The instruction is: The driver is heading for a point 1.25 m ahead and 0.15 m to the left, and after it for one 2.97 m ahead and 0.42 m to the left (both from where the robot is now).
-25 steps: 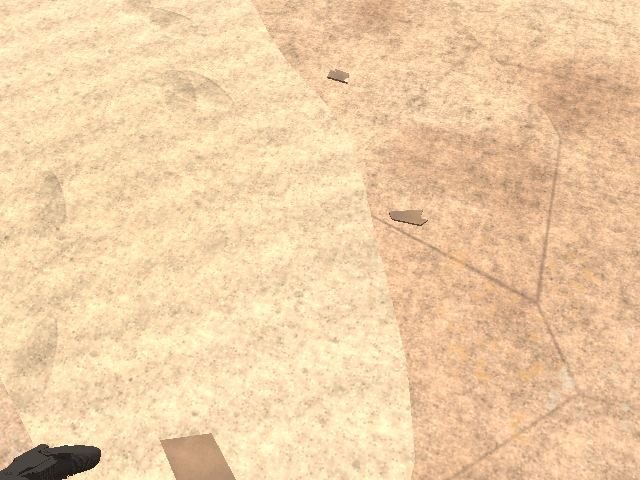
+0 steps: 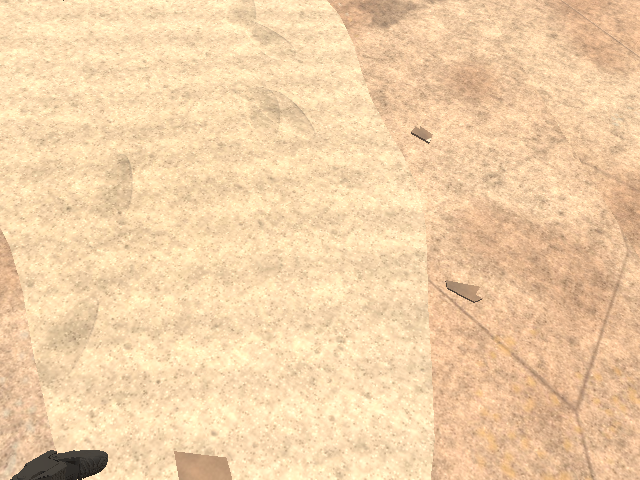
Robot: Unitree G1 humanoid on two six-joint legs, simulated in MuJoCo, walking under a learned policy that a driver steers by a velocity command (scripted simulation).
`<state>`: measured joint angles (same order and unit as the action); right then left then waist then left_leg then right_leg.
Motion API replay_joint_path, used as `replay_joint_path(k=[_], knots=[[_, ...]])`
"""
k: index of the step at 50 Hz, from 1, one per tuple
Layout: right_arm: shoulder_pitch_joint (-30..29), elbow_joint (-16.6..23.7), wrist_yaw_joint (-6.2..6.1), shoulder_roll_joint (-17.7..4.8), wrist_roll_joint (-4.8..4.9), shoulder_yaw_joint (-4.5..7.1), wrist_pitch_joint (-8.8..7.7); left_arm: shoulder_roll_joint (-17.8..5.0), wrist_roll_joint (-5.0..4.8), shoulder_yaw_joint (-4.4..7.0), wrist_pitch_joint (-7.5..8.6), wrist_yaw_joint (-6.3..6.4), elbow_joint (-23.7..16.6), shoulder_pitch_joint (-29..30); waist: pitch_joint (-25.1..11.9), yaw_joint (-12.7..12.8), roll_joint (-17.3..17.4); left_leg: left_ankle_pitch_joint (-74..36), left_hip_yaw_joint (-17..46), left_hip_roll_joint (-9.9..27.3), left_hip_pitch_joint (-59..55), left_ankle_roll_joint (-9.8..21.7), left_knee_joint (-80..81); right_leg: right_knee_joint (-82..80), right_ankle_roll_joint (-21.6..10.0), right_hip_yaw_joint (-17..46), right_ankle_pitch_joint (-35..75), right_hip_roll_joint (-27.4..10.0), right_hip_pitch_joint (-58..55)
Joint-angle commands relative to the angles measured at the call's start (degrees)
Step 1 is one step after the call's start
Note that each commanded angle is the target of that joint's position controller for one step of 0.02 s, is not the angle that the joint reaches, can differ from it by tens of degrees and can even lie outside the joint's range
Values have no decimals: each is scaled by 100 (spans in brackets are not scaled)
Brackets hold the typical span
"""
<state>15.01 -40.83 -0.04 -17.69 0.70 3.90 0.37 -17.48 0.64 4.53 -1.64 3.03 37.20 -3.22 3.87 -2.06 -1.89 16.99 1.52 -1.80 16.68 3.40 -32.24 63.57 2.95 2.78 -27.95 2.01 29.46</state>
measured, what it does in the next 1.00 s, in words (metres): walks ahead, turning left: right foot, then left foot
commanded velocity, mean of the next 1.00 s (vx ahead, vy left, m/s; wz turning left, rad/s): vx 0.57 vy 0.00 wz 0.32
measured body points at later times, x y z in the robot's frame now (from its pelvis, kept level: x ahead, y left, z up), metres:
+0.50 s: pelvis +0.10 -0.01 +0.01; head +0.11 -0.02 +0.46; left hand +0.03 +0.29 -0.08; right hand +0.39 -0.17 -0.08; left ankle +0.04 +0.12 -0.65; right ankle +0.10 -0.14 -0.74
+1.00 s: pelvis +0.37 +0.20 +0.00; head +0.38 +0.21 +0.45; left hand +0.39 +0.50 -0.12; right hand +0.49 -0.06 -0.12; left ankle +0.24 +0.26 -0.74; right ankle +0.45 +0.10 -0.64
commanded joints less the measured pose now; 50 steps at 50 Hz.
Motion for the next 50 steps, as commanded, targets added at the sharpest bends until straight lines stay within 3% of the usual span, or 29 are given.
replay_joint_path(k=[1, 5, 10, 11, 13, 15, 16, 17, 18, 19, 20, 21, 22, 24, 26, 30, 32, 34, 36, 37, 38, 39, 40, 41, 42, 44, 46, 48, 50], knots=[[-375, 584, -186, -934, 114, 257, -4, -387, -11, 134, 169, -22, -501, 316, -939, 194, 734, -3397, 1968, 1285, -1510, 917, 1047, 112, 155, 375, 570, -23, 927], [-220, 664, -289, -1081, 98, 344, 123, -256, -70, 86, 252, -78, -424, 371, -1029, 100, 755, -3155, 2114, 1080, -1671, 841, 937, -1096, 284, 407, 917, 184, 742], [-444, 864, -270, -1180, 87, 411, 218, -382, -96, 127, 340, -166, -353, 381, -918, 66, 1113, -2539, 2664, 904, -1069, 753, 837, -2155, 271, 506, 1054, 357, 10], [-425, 882, -263, -1148, 116, 406, 222, -430, -124, 140, 376, -204, -324, 280, -1079, 55, 1106, -1516, 2808, 857, -990, 756, 953, -2382, 229, 503, 1084, 349, -201], [-451, 930, -200, -1087, 144, 358, 185, -507, -245, 183, 479, -296, -304, 216, -910, 40, 1269, 1138, 3178, 736, -419, 770, 1310, -2943, 98, 465, 996, 296, -810], [-696, 1005, -153, -996, 120, 282, 130, -565, -352, 264, 613, -321, -193, -168, -593, 353, 1395, 2052, 3319, 551, 422, 673, 1243, -3755, -40, 356, 1172, 202, -1852], [-755, 1053, -147, -804, 100, 207, 92, -678, -372, 340, 669, -298, -56, -603, -594, 581, 1186, 2274, 3096, 331, 1076, 457, 749, -4216, -171, 460, 1301, -86, -2764], [-491, 1021, -124, -360, 45, 75, 60, -960, -279, 415, 698, -257, 39, -1272, -1106, 702, 363, 2509, 2235, -147, 1725, 137, -874, -4448, -496, 1524, 321, -1159, -3870], [-630, 1374, -117, -195, 136, 3, -20, -1329, 19, 426, 743, -309, 56, -1534, -835, 598, -776, 1957, 1466, -611, 3074, 17, -2175, -5222, -1123, 3719, -1567, -2230, -4010], [-800, 1474, -103, -605, 159, 68, -96, -1280, 69, 437, 808, -339, -14, -1073, -217, 403, -933, 1261, 1190, 131, 3656, -113, -2907, -5420, -1366, 4136, -2090, -2556, -3410], [-855, 1370, -88, -934, 118, 155, -103, -909, -46, 335, 812, -292, -106, -868, 32, 453, -705, 787, 950, 347, 3734, -221, -3198, -5412, -1263, 3438, -1782, -2308, -3200], [-689, 1226, -78, -919, 43, 173, -111, -739, -115, 261, 791, -258, -103, -957, -50, 456, -454, 451, 779, 441, 3592, -303, -3462, -5354, -1098, 2849, -1373, -1994, -3145], [-1135, 1229, 242, -996, -626, 207, -6, -741, 267, 153, 623, -256, 98, -1212, 101, 559, 223, 12, 583, 244, 3352, -313, -3561, -5550, -1012, 2364, -1266, -1878, -2450], [-836, 1169, 489, -538, -454, 86, 25, -820, 205, 142, 637, -294, 258, -1497, 86, 489, -295, -511, 694, 145, 3128, -296, -3665, -5639, -898, 1631, -740, -1492, -2242], [-709, 1042, 509, -483, -346, 58, 18, -796, 148, 115, 715, -361, 373, -1651, 98, 441, -514, -838, 778, 45, 3114, -300, -3543, -5741, -914, 1268, -457, -1419, -2222], [-1490, 1140, 502, -528, -371, 10, -40, -705, 86, 52, 776, -391, 674, -2230, 340, 684, -513, -933, 534, 37, 3269, -336, -2396, -5912, -1111, 762, 313, -1443, -2641], [-1944, 1243, 574, -409, -381, -97, -96, -671, 35, 17, 734, -394, 817, -2339, 359, 741, -651, -973, -315, 378, 2628, -306, -1385, -6051, -1167, 625, 853, -1352, -2519], [-2224, 1317, 592, -259, -319, -185, -165, -828, 61, 36, 699, -361, 965, -2529, 421, 829, -764, -599, -525, 316, 1823, -216, -688, -5995, -1208, 610, 2001, -1479, -2418], [-1637, 1167, 467, -400, -308, -126, -215, -1113, 54, 86, 655, -339, 1117, -2541, 135, 450, -825, 110, -681, -90, 653, -57, -222, -5239, -1206, 524, 4293, -1587, -2474], [-690, 881, 342, -574, -287, -27, -269, -1189, 26, 91, 656, -342, 1179, -2458, -345, -92, -648, -8, -659, -273, -571, 38, 50, -4086, -1161, 292, 5821, -1487, -2315], [556, 505, 196, -835, -340, 100, -335, -1170, -25, 72, 700, -357, 1129, -2238, -1107, -768, -417, -239, -377, -18, -2410, 109, 91, -2532, -1054, 39, 5550, -1169, -1399], [1462, 418, 50, -1474, -524, 268, -388, -496, -96, -102, 745, -406, 856, -2344, -2185, -1011, 736, 2327, 1660, 1745, -4203, 303, 513, -319, -938, -135, 2786, -579, 256], [1701, 428, 21, -1764, -505, 296, -394, -184, -174, -150, 751, -420, 573, -2195, -2759, -954, 1669, 4149, 4079, 2850, -4104, 371, 1715, 931, -998, 262, -17, -47, 1105], [1086, 336, -2, -1341, -494, 189, -385, -541, -142, -31, 664, -396, 573, -1639, -1618, -702, 928, 3569, 3810, 2629, -3101, 247, 1872, 1420, -1046, 410, 648, -285, 1523], [710, 294, 8, -917, -445, 83, -399, -459, -100, -45, 633, -445, 576, -1561, -893, -419, 651, 2436, 2734, 2386, -2380, 197, 1801, 1190, -1039, 314, 1175, -605, 1513], [326, 205, 1, -492, -356, -31, -438, -233, 6, -70, 490, -555, 797, -1753, -335, -11, 869, 1018, 1323, 1837, -1542, 41, 2084, 870, -872, 158, 1492, -855, 1189], [422, 15, 6, -211, -255, -102, -526, -54, 50, -98, 315, -639, 775, -1587, -45, 114, 999, 218, 540, 1687, -1284, -22, 2262, 949, -791, 49, 1593, -963, 1302], [578, -178, 44, -118, -192, -120, -620, 66, 65, -137, 226, -717, 572, -1117, 233, 173, 919, -635, -111, 1648, -1238, -74, 2439, 976, -772, -57, 1953, -983, 1716], [572, -305, 59, -10, -209, -145, -696, 104, 56, -195, 221, -766, 344, -594, 472, 251, 835, -1561, -810, 1437, -1064, -108, 2601, 573, -783, -282, 2442, -891, 1810]])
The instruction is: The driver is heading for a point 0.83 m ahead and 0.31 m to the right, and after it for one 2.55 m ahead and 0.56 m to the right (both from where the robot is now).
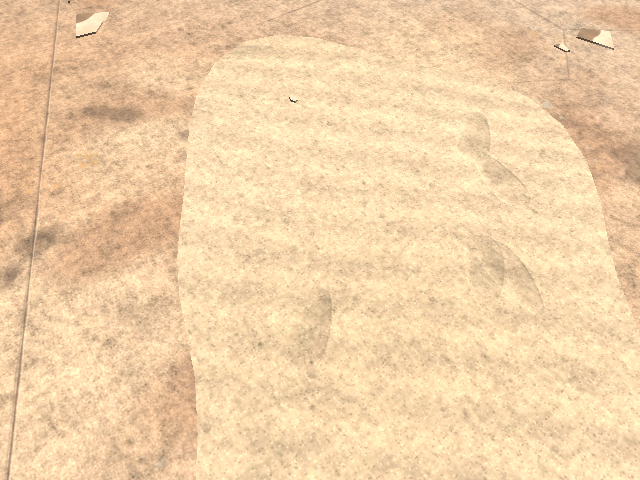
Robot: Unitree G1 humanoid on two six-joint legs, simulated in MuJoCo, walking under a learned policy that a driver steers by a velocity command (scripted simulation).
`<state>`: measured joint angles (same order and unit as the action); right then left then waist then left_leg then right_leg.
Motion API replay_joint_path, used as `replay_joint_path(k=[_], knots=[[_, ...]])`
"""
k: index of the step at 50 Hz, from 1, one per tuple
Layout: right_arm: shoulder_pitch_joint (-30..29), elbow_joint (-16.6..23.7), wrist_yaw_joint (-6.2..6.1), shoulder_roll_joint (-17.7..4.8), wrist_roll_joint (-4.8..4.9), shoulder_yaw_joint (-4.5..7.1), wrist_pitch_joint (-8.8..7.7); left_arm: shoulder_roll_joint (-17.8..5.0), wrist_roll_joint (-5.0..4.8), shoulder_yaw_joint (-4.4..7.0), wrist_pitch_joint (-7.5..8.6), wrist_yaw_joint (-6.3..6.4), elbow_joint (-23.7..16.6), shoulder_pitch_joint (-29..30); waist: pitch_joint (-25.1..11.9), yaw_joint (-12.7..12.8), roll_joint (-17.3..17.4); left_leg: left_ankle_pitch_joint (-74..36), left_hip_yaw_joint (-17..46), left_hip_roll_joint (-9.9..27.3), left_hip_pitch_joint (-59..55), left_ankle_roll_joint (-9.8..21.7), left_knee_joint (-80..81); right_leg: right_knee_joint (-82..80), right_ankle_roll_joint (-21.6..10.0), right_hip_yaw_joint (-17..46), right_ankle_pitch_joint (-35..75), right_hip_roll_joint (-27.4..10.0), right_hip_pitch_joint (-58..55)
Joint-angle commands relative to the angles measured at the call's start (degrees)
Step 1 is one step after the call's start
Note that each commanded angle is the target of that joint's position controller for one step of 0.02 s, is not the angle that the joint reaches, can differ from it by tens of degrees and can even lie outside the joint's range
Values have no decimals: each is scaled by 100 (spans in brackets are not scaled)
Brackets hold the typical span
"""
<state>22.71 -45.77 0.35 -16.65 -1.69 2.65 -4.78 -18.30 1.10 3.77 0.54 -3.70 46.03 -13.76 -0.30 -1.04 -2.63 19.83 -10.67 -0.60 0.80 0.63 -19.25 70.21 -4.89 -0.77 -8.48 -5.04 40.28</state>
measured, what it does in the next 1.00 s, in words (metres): walks ahead, turning right: right foot, then left foot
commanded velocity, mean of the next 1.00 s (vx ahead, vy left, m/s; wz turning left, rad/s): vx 0.99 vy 0.00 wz -0.76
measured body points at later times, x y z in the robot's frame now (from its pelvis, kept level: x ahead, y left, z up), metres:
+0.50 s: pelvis +0.45 -0.06 +0.00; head +0.48 -0.07 +0.45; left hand +0.55 +0.22 -0.12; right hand +0.59 -0.36 -0.06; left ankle +0.71 +0.06 -0.67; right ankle +0.33 -0.04 -0.74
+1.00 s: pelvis +0.85 -0.25 -0.01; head +0.87 -0.29 +0.44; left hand +1.19 -0.35 -0.04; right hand +0.57 -0.33 -0.13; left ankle +0.80 -0.03 -0.73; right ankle +0.90 -0.46 -0.70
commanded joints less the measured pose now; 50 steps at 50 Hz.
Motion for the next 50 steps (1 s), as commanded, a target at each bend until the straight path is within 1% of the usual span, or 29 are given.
replay_joint_path(k=[1, 4, 6, 7, 9, 10, 11, 12, 13, 14, 15, 16, 17, 19, 23, 27, 29, 30, 31, 32, 33, 34, 36, 39, 41, 43, 46, 48, 50], knots=[[-197, 132, 3, -108, 9, -20, -208, 150, -7, -139, 8, -115, -632, 682, 953, 178, 850, -2402, 128, 1210, 510, 153, 1339, -384, -32, -69, 690, -116, 710], [-108, -53, -99, -349, 7, 7, -213, 103, 7, -240, 37, -221, -944, 1335, 1115, 226, 491, -4117, -526, 1114, 383, 10, 1456, -1924, -274, -748, 995, 130, 87], [57, -114, -185, -697, 6, 60, -191, 17, -29, -257, 27, -215, -943, 1296, 760, 355, 572, -6962, -677, 1195, -76, -64, 885, -2409, -493, -1213, 995, 646, -775], [31, -93, -248, -931, -2, 117, -136, -112, -51, -228, 11, -182, -846, 940, 444, 593, 765, -8048, -660, 1305, -350, -105, 308, -2479, -579, -1260, 782, 835, -1236], [-478, 87, -315, -1313, -71, 235, 50, -615, -59, -20, -18, -53, -343, -911, -555, 1592, 1002, -8935, -442, 1537, -167, -19, -1998, -2425, -839, -969, 93, 1113, -3155], [-735, 203, -267, -1313, -91, 246, 130, -930, -50, 165, -1, 66, 50, -2091, -1009, 2029, 763, -7735, -289, 1435, 579, 90, -3866, -2966, -1037, -493, -183, 1124, -4594], [-944, 200, -126, -905, -68, 191, 116, -1182, -224, 369, -76, 220, 58, -1803, -645, 1762, -493, -1772, -223, 199, 2064, 3, -6296, -3533, -1194, 302, -530, 804, -5297], [-218, 803, -61, -315, -57, -19, -25, -1805, 49, 404, -130, 217, -239, -976, -918, 482, -1326, 899, 516, -290, 4341, -273, -8054, -3823, -2148, 3236, 192, -449, -6279], [-624, 1054, -73, -595, -50, -46, -180, -1778, 13, 470, -136, 253, -428, -1087, -1597, 908, -435, 575, 1611, -163, 4976, -195, -8062, -5081, -2581, 4707, -1531, -932, -6558], [-878, 1059, -65, -724, -62, -65, -277, -1374, 14, 395, -92, 328, -332, -1013, -557, 683, 323, 230, 1701, 182, 5113, -122, -7281, -5754, -2199, 4740, -2107, -943, -5533], [-1015, 1061, -64, -721, -91, -76, -265, -1081, 7, 315, -19, 355, -233, -822, 73, 329, 766, 40, 1678, 452, 4740, -136, -6527, -5837, -1910, 4232, -1768, -721, -4508], [-1025, 1000, -78, -647, -211, -119, -172, -1023, 14, 273, 87, 384, -249, -631, 333, 95, 857, 113, 1659, 565, 4342, -193, -6203, -5778, -1764, 3708, -1122, -433, -3760], [-871, 950, -73, -619, -299, -142, -21, -914, -7, 216, 182, 403, -286, -478, 462, -126, 918, 124, 1644, 690, 3931, -299, -5819, -5808, -1681, 3241, -744, -174, -3098], [-1060, 1045, -39, -500, -323, -188, 180, -834, -66, 159, 334, 363, -295, -440, 589, -227, 833, 164, 1420, 828, 3425, -484, -4897, -5957, -1611, 2622, -377, 259, -2121], [-2394, 1575, 81, -198, -103, -340, 170, -930, -91, 236, 417, 303, -247, -693, 725, 273, 406, -1888, 1045, 610, 2812, -525, -2589, -6047, -1208, 2118, 879, 753, -1747], [-2668, 1715, 53, -398, 9, -292, 115, -1074, -144, 314, 406, 297, -138, -990, 311, 555, 47, -2483, 1091, 226, 2280, -294, -1388, -5572, -843, 2339, 2448, 502, -2913], [-1951, 1511, -33, -767, 19, -138, 88, -1276, -107, 359, 398, 341, -174, -837, -230, 190, 11, -1830, 1173, -89, 1251, -199, -1127, -4602, -560, 2423, 3780, 501, -3361], [-1060, 1301, -109, -1053, 56, -1, 61, -1480, -62, 393, 405, 323, -209, -620, -747, -359, 9, -1301, 1195, -96, 294, -142, -1199, -3508, -437, 2390, 4079, 544, -3293], [254, 986, -222, -1324, 36, 142, 43, -1379, -20, 361, 460, 296, -287, -250, -1276, -1099, 74, -797, 1330, 229, -1108, -61, -1327, -2035, -332, 2182, 3632, 755, -2600], [1365, 759, -335, -1635, -149, 258, 14, -380, 28, 107, 525, 320, -471, -177, -1886, -1261, 1245, 1276, 2791, 1669, -2346, 1, -1176, 44, -357, 1704, -452, 1157, -1505], [480, 915, -263, -1990, -293, 331, 40, -15, -314, -73, 486, 303, -856, -1016, -2389, -267, 3097, 2687, 6361, 2935, -2656, 518, 458, 1164, -199, 1061, -2094, 1468, -50], [-368, 1110, -212, -1300, -224, 279, 88, -548, -99, -52, 352, 362, -599, -595, -1374, -297, 1656, 3557, 5961, 2551, -1703, 609, 664, 1305, -246, 901, -1292, 859, 390], [-618, 948, -157, -682, -190, 129, 115, -698, 45, 11, 215, 211, -614, -22, -403, -236, 459, 1500, 3905, 2074, -458, 532, 497, 820, -146, 638, -709, 404, 213], [-28, 312, -79, -322, -61, 12, -48, -169, 146, -148, 49, -17, -935, 439, 152, -94, 675, -31, 2450, 1618, 300, 377, 745, 568, -108, 668, -614, 68, 238], [105, 103, 25, -280, -16, -21, -198, 13, 170, -258, 55, -53, -1108, 630, 334, 43, 678, -765, 2113, 1572, 557, 534, 969, 205, -90, 905, -432, 188, 394], [35, 21, 45, -507, -12, 17, -255, -139, 160, -292, 93, -56, -1328, 1067, 604, 187, 661, -1226, 1631, 1451, 752, 685, 1293, -630, -16, 913, -111, 345, 529], [281, -194, 63, -597, 118, 12, -221, -173, 179, -422, 203, -182, -1537, 1868, 886, 107, 400, -2449, 1051, 1076, 1203, 709, 1982, -2586, -32, -283, 703, 379, -585], [408, -313, 82, -981, 110, 84, -212, -119, 143, -474, 266, -176, -1534, 2013, 845, 124, 529, -3672, 1075, 1266, 1051, 799, 1980, -3048, -88, -356, 813, 433, -1418], [509, -436, 53, -1347, 103, 145, -193, -368, 178, -375, 299, -10, -1370, 1548, 250, 421, 708, -6315, 944, 1332, 271, 747, 810, -3280, -170, -381, 113, 782, -2198]])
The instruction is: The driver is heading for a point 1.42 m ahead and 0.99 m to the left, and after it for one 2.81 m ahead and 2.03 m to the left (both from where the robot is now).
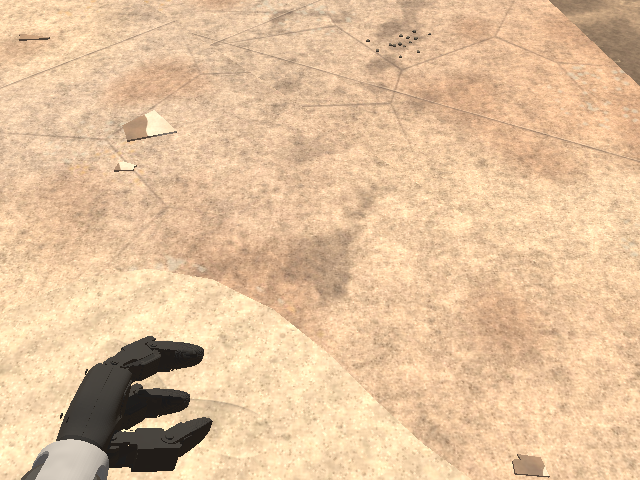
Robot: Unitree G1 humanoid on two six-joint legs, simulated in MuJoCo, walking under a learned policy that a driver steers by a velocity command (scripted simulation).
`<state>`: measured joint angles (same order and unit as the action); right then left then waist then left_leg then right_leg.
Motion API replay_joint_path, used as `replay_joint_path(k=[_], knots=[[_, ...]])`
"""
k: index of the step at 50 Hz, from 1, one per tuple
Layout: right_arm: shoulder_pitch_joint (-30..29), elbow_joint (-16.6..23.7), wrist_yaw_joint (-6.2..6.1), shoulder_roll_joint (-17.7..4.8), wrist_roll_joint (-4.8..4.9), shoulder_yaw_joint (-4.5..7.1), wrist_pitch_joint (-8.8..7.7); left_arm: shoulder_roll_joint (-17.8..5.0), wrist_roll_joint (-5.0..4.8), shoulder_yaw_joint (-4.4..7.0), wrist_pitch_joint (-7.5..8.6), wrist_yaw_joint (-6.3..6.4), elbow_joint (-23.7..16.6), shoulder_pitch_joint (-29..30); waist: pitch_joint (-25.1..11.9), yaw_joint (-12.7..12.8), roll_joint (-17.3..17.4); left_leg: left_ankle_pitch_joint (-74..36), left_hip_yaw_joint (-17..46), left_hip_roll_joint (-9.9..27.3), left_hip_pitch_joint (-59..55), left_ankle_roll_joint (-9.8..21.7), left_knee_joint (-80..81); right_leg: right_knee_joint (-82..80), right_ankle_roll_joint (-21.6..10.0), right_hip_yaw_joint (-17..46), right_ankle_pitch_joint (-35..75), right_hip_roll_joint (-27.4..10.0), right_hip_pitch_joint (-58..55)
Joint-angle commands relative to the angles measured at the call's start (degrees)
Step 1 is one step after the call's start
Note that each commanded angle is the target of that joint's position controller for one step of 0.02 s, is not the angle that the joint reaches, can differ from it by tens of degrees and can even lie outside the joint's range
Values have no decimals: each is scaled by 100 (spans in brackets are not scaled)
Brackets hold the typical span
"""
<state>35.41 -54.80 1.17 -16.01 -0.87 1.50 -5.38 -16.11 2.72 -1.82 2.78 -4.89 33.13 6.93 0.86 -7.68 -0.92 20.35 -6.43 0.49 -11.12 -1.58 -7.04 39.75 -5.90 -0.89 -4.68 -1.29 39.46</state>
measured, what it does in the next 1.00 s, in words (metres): walks ahead, turning left: right foot, then left foot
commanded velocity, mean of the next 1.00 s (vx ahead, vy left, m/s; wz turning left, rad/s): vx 1.00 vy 0.00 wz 0.82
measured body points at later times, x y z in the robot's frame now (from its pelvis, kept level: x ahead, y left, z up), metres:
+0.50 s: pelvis +0.47 +0.05 -0.03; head +0.49 +0.06 +0.42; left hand +0.35 +0.30 -0.16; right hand +0.75 -0.12 -0.11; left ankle +0.59 +0.12 -0.73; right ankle +0.23 -0.11 -0.67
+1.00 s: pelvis +0.89 +0.21 +0.00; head +0.92 +0.23 +0.45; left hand +0.81 +0.52 -0.08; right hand +1.18 +0.06 -0.11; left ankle +0.71 +0.16 -0.62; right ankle +1.04 +0.16 -0.72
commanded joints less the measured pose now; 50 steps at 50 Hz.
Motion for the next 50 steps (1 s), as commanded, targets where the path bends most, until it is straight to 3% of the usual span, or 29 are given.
replay_joint_path(k=[1, 2, 3, 4, 5, 6, 7, 12, 15, 18, 20, 22, 24, 25, 26, 27, 28, 29, 32, 35, 37, 41, 43, 44, 45, 46, 47, 48, 50], knots=[[-785, 425, -74, -1540, 13, 285, -88, -801, 44, 296, 103, 213, 202, -1478, -438, 1570, 686, -6825, 534, 1221, 1480, 900, -1643, -380, -114, -238, -604, 544, -3166], [-926, 454, -88, -1512, 53, 274, -51, -1036, 86, 427, 126, 324, 559, -2580, -965, 2145, 684, -5901, 481, 973, 2222, 800, -3221, -699, -128, 21, -539, 291, -4597], [-793, 625, -60, -871, 12, 143, -46, -1549, 208, 597, 151, 469, 751, -3373, -1739, 2129, -107, -2546, 496, 460, 3426, 814, -5310, -808, -133, 1507, -2333, -1128, -5935], [-212, 865, -45, -125, 182, 25, -28, -1841, 273, 667, 167, 533, 644, -3311, -2490, 1506, -1153, 793, 981, -37, 4857, 819, -7088, -1653, -344, 4091, -3657, -2558, -6632], [-813, 945, -68, -696, 196, 159, 33, -1499, 107, 649, 126, 533, 665, -3024, -2002, 1615, -611, 123, 1144, 85, 5320, 874, -7391, -2329, -356, 4335, -3671, -2396, -5861], [-1228, 1005, -44, -694, 166, 180, 64, -1015, 43, 540, 167, 522, 737, -2573, -892, 1362, -344, -456, 1089, 347, 5496, 852, -7069, -2363, -336, 3216, -2913, -2062, -4983], [-1278, 935, 2, -519, 131, 145, 102, -766, 12, 509, 218, 491, 806, -2329, -391, 1141, -275, -650, 1038, 513, 5358, 783, -6821, -2506, -299, 2478, -1985, -1806, -4318], [-1714, 1034, 185, -105, -55, 150, 525, -253, -226, 421, 463, 462, 1227, -2432, 312, 629, -277, -1003, 889, 836, 5422, 565, -6481, -3141, 60, 315, -43, -1290, -3425], [-2586, 1443, 284, 0, -37, 52, 510, -170, -176, 398, 553, 454, 1371, -2443, 634, 587, -401, -1979, 473, 722, 5434, 600, -5599, -3291, 185, -812, 1299, -916, -3147], [-3216, 1686, 415, -113, -22, -18, 468, -475, -182, 439, 561, 537, 1461, -2551, 756, 599, -43, -2639, -162, 377, 4722, 853, -4035, -3444, 411, -1464, 2559, -780, -3285], [-3168, 1665, 436, -257, -21, -11, 455, -826, -184, 494, 520, 624, 1486, -2786, 503, 487, -159, -2658, -579, -126, 4061, 1033, -3588, -2828, 536, -1595, 5066, -892, -3843], [-2129, 1386, 372, -617, -7, 102, 476, -1231, -130, 605, 343, 741, 1361, -2616, -184, -142, -508, -2021, -614, -518, 2915, 1220, -3582, -1339, 598, -1507, 6852, -1122, -4192], [95, 719, 181, -1162, -9, 407, 484, -1394, -45, 678, 139, 721, 1153, -2095, -1081, -1134, -316, -1216, 62, -622, 456, 1614, -3277, 1964, 442, -1237, 5839, -1152, -3133], [-199, 721, 39, -1422, 185, 593, 556, -932, -55, 612, 150, 586, 1159, -1864, -631, -909, 914, -952, 844, -275, -53, 1811, -2743, 4460, 528, -1173, 17, 101, -1707], [-942, 994, 38, -2155, -68, 671, 623, -394, -60, 404, 289, 539, 490, -2684, -1133, 359, 1806, -1762, 3813, 985, -1241, 2897, -2452, 6177, 836, -344, -2428, 528, 556], [-960, 1245, -13, -2098, -42, 731, 637, -639, -52, 353, 450, 551, 263, -2289, -1792, -30, 888, 188, 5362, 1483, -1512, 3296, -1122, 6118, 744, 648, -2140, 364, 1221], [-1070, 1161, -94, -1619, -44, 638, 597, -809, -43, 350, 541, 540, 274, -1944, -696, 167, -33, 789, 5295, 1439, -409, 2872, -501, 5309, 668, 734, -1774, 16, 1314], [-1277, 1057, -115, -1322, -29, 553, 528, -783, -19, 344, 526, 534, 248, -1801, -129, 532, -442, 419, 4758, 1209, 619, 2566, -477, 4519, 685, 713, -1571, -252, 899], [-1608, 1100, -137, -1045, 29, 411, 257, -594, 183, 256, 134, 522, 315, -1906, 364, 1052, -532, -769, 3433, 449, 2678, 2302, -422, 3345, 950, 591, -1752, -595, -247], [-1617, 1159, -96, -1129, 53, 449, 115, -342, 96, 138, 58, 418, -133, -979, 566, 870, -240, -1306, 2769, -62, 3607, 2118, -204, 1577, 1077, 215, -746, -625, -837], [-1504, 1166, -48, -1164, 76, 504, 108, -187, -52, 69, 79, 366, -311, -493, 477, 579, 27, -1786, 2611, -268, 3523, 1821, -262, 410, 1016, 100, 441, -420, -1291], [-1281, 1154, -31, -1290, 102, 595, 129, -465, -148, 151, 136, 404, -401, -355, 99, 349, 361, -2945, 2926, -13, 2396, 1446, -834, -769, 846, 226, 889, -88, -1848], [-1407, 1201, -61, -1497, 40, 643, 139, -873, -151, 331, 173, 503, -161, -1185, -473, 763, 345, -4160, 3012, -11, 1933, 1195, -1956, -925, 745, 278, 16, 205, -2817], [-1659, 1234, -36, -1651, 21, 665, 124, -1094, -151, 451, 201, 577, 76, -2220, -1005, 1427, 208, -4398, 2814, -197, 2158, 1052, -3201, -953, 681, 188, -408, 198, -3932], [-1898, 1358, -23, -1280, 9, 556, 51, -1445, -51, 611, 228, 704, 317, -3504, -1633, 2014, -59, -3516, 2505, -453, 3021, 951, -4920, -807, 534, 806, -1606, -533, -5351], [-1774, 1641, -47, -276, 120, 296, 13, -1855, 190, 703, 234, 756, 396, -3934, -2031, 1790, -1584, 933, 1901, -1058, 4704, 874, -6665, -1663, 286, 3279, -3896, -2173, -6456], [-1357, 1849, -54, -420, 192, 195, 70, -1888, 124, 765, 189, 693, 314, -3158, -2144, 1154, -2349, 735, 1560, -768, 5555, 905, -7426, -2699, -93, 5596, -4741, -2637, -6130], [-1770, 1666, -73, -792, 35, 239, 197, -1194, 69, 656, 147, 663, 154, -2447, -1214, 1137, -1141, 50, 1362, -293, 5769, 886, -7512, -2668, -108, 4653, -4909, -2320, -5275], [-2218, 1691, 95, -829, -99, 261, 326, -735, 40, 547, 118, 617, 347, -2332, -428, 1057, -227, -376, 1153, 108, 5503, 754, -7031, -2570, 67, 2667, -2840, -1782, -4134]])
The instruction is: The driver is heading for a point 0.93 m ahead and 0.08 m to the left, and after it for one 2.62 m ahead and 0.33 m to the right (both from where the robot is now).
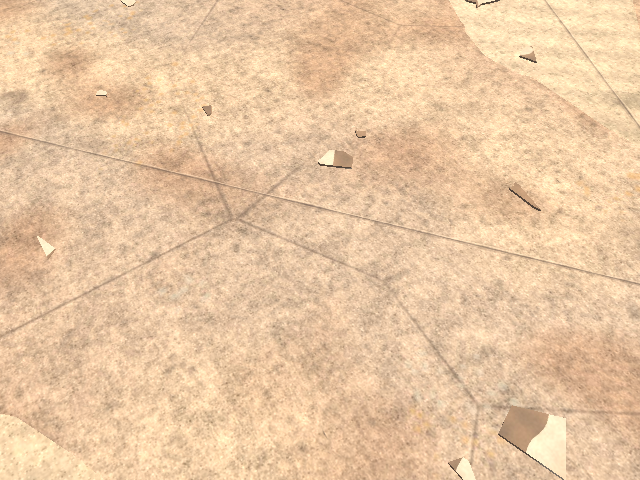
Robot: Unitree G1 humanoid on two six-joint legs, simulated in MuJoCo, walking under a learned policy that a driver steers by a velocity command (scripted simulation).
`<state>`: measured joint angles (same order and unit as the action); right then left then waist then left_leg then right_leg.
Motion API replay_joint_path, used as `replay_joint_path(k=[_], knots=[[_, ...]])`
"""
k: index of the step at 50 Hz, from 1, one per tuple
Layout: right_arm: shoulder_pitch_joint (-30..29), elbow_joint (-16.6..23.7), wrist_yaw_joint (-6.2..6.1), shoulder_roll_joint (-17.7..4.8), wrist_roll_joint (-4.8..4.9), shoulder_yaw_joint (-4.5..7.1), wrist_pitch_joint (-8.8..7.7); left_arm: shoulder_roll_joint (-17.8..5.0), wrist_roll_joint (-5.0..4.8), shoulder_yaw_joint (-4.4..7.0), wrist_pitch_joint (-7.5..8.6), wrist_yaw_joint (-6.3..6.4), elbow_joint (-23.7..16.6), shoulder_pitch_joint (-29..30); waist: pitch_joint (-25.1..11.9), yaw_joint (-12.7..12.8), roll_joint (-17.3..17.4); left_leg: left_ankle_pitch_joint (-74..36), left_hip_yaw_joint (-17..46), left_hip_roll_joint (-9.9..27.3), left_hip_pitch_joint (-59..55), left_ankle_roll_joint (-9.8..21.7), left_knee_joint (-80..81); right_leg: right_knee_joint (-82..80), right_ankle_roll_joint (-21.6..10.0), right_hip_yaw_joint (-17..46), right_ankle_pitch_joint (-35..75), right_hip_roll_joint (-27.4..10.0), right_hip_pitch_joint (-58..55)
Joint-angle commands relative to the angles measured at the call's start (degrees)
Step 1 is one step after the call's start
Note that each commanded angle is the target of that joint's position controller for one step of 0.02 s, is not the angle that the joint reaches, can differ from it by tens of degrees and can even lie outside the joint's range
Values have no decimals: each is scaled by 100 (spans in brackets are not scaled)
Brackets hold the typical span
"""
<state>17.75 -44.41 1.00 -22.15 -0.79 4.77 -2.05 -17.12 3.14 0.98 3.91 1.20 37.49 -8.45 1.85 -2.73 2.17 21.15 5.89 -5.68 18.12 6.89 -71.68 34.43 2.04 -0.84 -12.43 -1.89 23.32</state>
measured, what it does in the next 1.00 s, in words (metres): walks ahead: left foot, then right foot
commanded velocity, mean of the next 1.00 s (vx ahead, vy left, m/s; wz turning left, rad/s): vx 0.49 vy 0.00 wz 0.25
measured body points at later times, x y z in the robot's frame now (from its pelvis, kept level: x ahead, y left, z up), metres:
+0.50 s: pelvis +0.40 +0.05 -0.01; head +0.44 +0.07 +0.44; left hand +0.38 +0.34 -0.11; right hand +0.65 -0.12 -0.12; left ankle +0.44 +0.08 -0.72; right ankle +0.39 -0.15 -0.60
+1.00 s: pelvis +0.63 +0.10 +0.01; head +0.68 +0.11 +0.45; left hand +0.68 +0.40 -0.09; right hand +0.89 -0.09 -0.08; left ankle +0.59 +0.25 -0.65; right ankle +0.74 +0.07 -0.72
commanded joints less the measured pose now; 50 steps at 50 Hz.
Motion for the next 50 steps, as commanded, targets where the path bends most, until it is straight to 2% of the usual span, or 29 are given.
replay_joint_path(k=[1, 3, 4, 8, 12, 14, 16, 17, 18, 19, 20, 21, 22, 23, 25, 26, 28, 30, 32, 35, 39, 40, 41, 42, 43, 44, 45, 47, 50], knots=[[-563, 759, 204, -74, -158, -97, 64, -568, -31, 236, 45, 15, 116, -984, -302, 496, -654, -475, -63, 879, 2543, -143, -465, -2103, -675, 2046, -1472, -1566, -2197], [-879, 960, 308, 191, -158, -194, 202, -328, -156, 190, 160, -69, 466, -1270, -22, 416, -724, -657, -133, 1078, 2709, -175, -418, -2284, -501, 1166, -516, -1379, -1968], [-971, 1097, 341, 235, -145, -231, 235, -384, -183, 203, 221, -112, 510, -1290, -20, 347, -813, -860, -183, 1111, 2796, -193, -358, -2344, -525, 884, -28, -1454, -1925], [-1698, 1452, 402, 144, -92, -295, 273, -472, -138, 221, 348, -149, 650, -1131, 367, 182, -629, -1870, -500, 1098, 2742, -210, 648, -2749, -449, -510, 1263, -1194, -1625], [-2449, 1582, 533, 257, -98, -399, 230, -720, -118, 268, 323, -82, 918, -1652, 705, 365, -396, -2074, -1473, 739, 2074, 160, 2380, -2753, -192, -1455, 3485, -967, -2119], [-2218, 1441, 477, 194, -116, -376, 198, -968, -150, 316, 225, 5, 918, -1814, 401, 182, -588, -1776, -1876, 231, 1393, 321, 2765, -1898, -127, -1604, 6417, -1008, -2629], [-773, 1002, 364, -62, -171, -238, 119, -1291, -195, 410, 52, 99, 810, -1590, -387, -577, -728, -1540, -1720, -169, -252, 479, 3162, 196, -160, -1452, 7573, -1243, -2487], [445, 583, 237, -278, -169, -85, 45, -1273, -225, 414, 6, 67, 692, -1372, -926, -1012, -669, -1959, -1292, -200, -1677, 683, 3652, 1827, -183, -1321, 6732, -1297, -1876], [557, 364, 30, -486, -130, 63, 37, -966, -209, 388, 4, -46, 666, -1413, -868, -771, -19, -2267, -574, 204, -2724, 753, 4021, 3593, -48, -1258, 1619, -584, -518], [359, 577, -15, -1264, -147, 245, 128, -411, -108, 281, -9, -54, 305, -1917, -1283, -132, 906, -6811, 1411, 1723, -4176, 1389, 2985, 6032, 226, -1002, -2465, 130, 1417], [264, 1116, 37, -1428, 165, 339, 79, -855, -324, 251, 386, -1, -351, -1315, -3022, -460, 603, -4389, 3630, 2349, -5122, 2353, 4481, 6392, 236, 822, -2197, 463, 2214], [-187, 1198, 48, -1163, 159, 314, 6, -1005, -520, 283, 514, 66, -428, -804, -2484, -318, -440, -3313, 3583, 2338, -4362, 2098, 5075, 5835, 136, 1012, -1659, 164, 2336], [-676, 1227, 62, -812, 208, 235, -98, -953, -533, 296, 493, 142, -382, -687, -1481, 51, -1062, -3296, 3109, 2147, -3160, 1829, 5294, 5287, 157, 859, -1376, -38, 2281], [-1047, 1247, 44, -425, 239, 103, -162, -964, -492, 331, 366, 198, -126, -994, -1028, 412, -1442, -3956, 2454, 2072, -2184, 1581, 5290, 5019, 261, 764, -1189, -353, 1901], [-1264, 1106, 6, -74, 166, -19, -235, -918, -421, 398, 123, 183, 107, -1428, -503, 722, -1023, -4893, 1412, 1732, -540, 1169, 5320, 4197, 327, 620, -957, -716, 957], [-1200, 922, -9, 72, 175, -71, -257, -696, -385, 354, 84, 155, 110, -1387, -398, 718, -748, -5233, 929, 1475, -40, 958, 5348, 3626, 308, 481, -825, -733, 690], [-968, 612, -98, 97, 95, -91, -283, -240, -348, 234, 92, 115, 35, -1040, -434, 560, -312, -5926, 47, 1028, 231, 654, 5380, 2683, 230, 132, -94, -474, 467], [-973, 494, -205, 105, 9, -89, -229, -101, -366, 193, 112, 24, 102, -881, -575, 405, -106, -5545, -616, 742, -6, 288, 5366, 1677, 111, -1, 1115, -271, 310], [-829, 398, -292, 103, -7, -92, -162, -178, -404, 216, 141, -91, -18, -394, -549, 108, -34, -5074, -791, 817, -498, 51, 5322, 883, 44, -28, 2130, -124, 484], [-768, 304, -401, 12, 11, -60, 9, -359, -445, 279, 153, -296, -274, 35, -436, -55, 169, -4699, -784, 1125, -1170, -93, 5059, 273, -36, -86, 2161, -97, 902], [-1151, 493, -528, -65, 42, 19, 241, -656, -349, 459, 126, -477, -212, -892, -675, 434, 247, -6190, -809, 1459, -1461, -146, 3578, 199, -429, -408, 684, 300, 435], [-1441, 615, -547, -52, 47, 18, 264, -787, -341, 548, 140, -430, -44, -1692, -922, 893, 95, -6067, -969, 1265, -1017, -331, 2490, -330, -688, -270, 1101, 389, -519], [-1465, 792, -503, 31, -25, -13, 238, -1133, -315, 651, 151, -333, -61, -2141, -1220, 1102, -770, -3280, -1149, 516, 11, -587, 721, -668, -1114, 955, 3493, -285, -1735], [-811, 892, -352, 507, -137, -121, 232, -1484, -90, 644, 115, -240, -256, -1677, -1690, 393, -2215, 1696, -492, -796, 2258, -1190, -1456, -930, -2579, 4050, 4512, -1670, -3369], [-422, 754, -188, 63, -34, -122, 139, -1332, -85, 652, 21, -168, -577, -1139, -2560, 466, -1462, 1253, 649, -318, 2258, -980, -1831, -1389, -2586, 4572, 2699, -1783, -3450], [-948, 849, -139, -123, 93, -80, 136, -998, -167, 567, -66, -97, -777, -713, -1899, 472, -756, 832, 596, -133, 2328, -915, -1709, -1454, -2278, 3978, 1621, -1520, -2732], [-1214, 892, -142, -4, 23, -95, 169, -806, -307, 507, -180, -52, -827, -482, -1157, 305, 64, 512, 441, 57, 2369, -867, -1166, -1653, -1933, 3445, 886, -1151, -1840], [-1330, 962, -157, 133, -17, -97, 265, -724, -422, 482, -316, 10, -945, -264, -725, 112, -2, 240, 323, 247, 1876, -858, 63, -1845, -1595, 2906, 76, -615, -805], [-1320, 813, -216, 352, 61, -116, 230, -862, -356, 587, -458, 73, -949, -330, -743, 182, -488, 72, 103, 68, 1396, -1061, 1642, -1716, -1423, 2553, 763, -201, -655]])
